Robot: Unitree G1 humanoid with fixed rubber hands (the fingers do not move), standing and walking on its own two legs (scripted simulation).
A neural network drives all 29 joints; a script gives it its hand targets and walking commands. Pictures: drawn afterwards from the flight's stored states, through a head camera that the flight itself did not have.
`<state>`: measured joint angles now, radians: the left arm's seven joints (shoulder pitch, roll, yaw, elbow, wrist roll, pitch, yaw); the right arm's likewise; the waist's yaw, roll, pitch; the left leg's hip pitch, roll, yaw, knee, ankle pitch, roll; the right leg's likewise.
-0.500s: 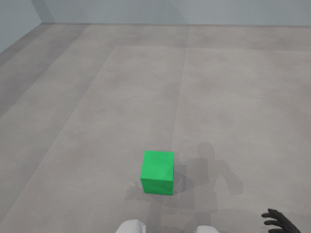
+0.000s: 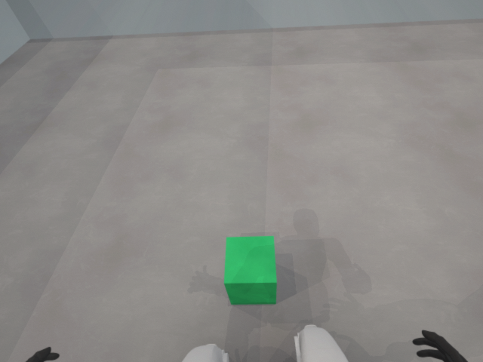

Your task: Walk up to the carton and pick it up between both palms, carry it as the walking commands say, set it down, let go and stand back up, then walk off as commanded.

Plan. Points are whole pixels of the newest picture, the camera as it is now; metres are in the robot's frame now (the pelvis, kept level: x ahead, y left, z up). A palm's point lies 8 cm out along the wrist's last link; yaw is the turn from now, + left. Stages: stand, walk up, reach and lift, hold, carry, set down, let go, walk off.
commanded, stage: walk up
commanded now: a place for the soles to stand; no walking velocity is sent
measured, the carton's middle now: (251, 271) +0.50 +0.00 -0.59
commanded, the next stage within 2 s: reach and lift in 1.40 s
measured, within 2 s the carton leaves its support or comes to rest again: neither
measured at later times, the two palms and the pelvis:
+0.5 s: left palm out of the picture +0.14 +0.36 -0.03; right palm out of the picture +0.08 -0.30 -0.10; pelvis +0.01 +0.02 +0.00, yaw -2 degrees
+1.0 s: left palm out of the picture +0.15 +0.34 -0.03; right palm out of the picture +0.09 -0.32 -0.09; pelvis +0.02 +0.00 +0.01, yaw -2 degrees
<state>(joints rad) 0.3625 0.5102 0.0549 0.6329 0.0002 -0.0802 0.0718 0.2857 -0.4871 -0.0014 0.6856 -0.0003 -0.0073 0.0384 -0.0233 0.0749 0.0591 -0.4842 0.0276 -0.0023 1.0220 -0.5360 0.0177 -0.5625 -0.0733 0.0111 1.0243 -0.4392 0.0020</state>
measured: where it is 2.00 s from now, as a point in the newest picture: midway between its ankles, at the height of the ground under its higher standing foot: outside the picture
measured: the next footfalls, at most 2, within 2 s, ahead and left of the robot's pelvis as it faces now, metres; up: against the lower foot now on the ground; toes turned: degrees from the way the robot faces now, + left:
none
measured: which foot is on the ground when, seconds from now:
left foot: down 0.00-1.00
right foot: down 0.00-1.00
